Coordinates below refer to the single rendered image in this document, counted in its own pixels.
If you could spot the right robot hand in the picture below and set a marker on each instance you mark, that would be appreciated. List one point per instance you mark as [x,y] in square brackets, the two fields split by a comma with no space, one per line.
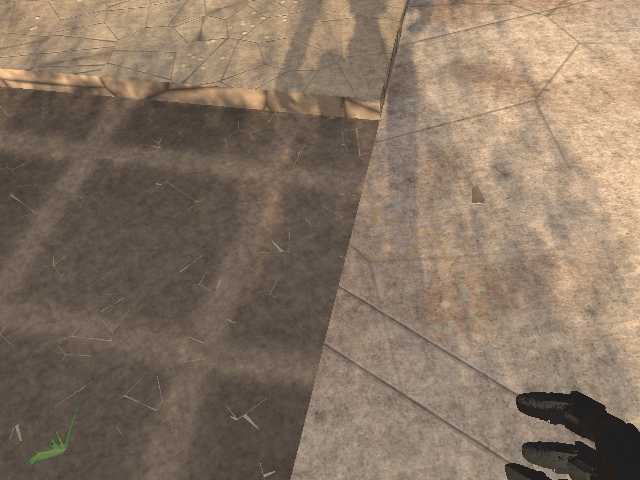
[617,454]

